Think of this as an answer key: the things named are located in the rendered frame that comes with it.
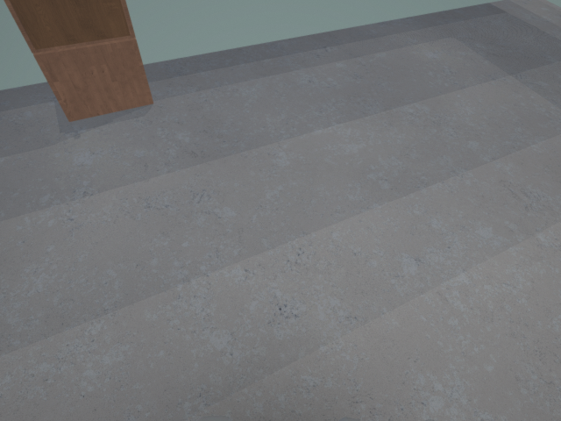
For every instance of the cupboard door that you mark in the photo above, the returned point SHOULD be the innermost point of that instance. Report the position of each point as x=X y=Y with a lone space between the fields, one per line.
x=51 y=23

